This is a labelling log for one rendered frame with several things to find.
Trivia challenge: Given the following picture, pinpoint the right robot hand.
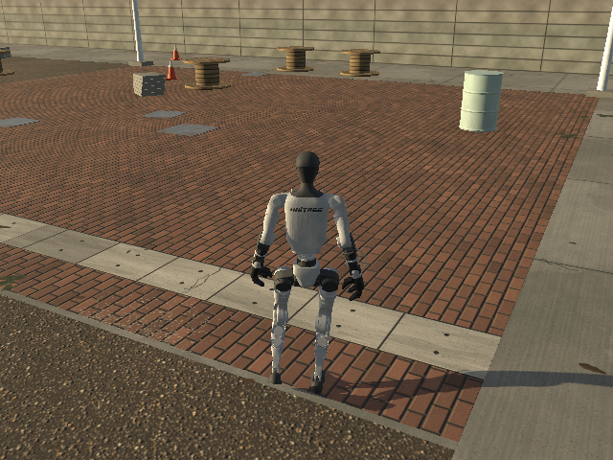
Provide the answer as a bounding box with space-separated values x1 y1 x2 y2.
342 275 364 301

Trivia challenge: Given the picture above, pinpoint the left robot forearm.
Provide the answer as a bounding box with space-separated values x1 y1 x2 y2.
252 230 270 268

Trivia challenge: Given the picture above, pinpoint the robot left upper arm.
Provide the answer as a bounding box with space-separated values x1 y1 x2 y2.
260 193 287 245

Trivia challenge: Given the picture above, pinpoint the robot right upper arm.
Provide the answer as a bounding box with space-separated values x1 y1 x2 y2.
327 194 352 248

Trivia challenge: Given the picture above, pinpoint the right robot shin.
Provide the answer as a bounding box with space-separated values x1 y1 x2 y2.
314 317 331 381

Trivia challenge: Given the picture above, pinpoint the robot right foot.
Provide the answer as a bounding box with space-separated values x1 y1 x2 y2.
311 370 325 394

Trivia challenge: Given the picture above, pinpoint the right robot forearm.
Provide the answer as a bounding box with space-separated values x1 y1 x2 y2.
342 233 362 279

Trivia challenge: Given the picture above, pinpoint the left robot hand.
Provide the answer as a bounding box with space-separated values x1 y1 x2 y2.
250 265 273 287

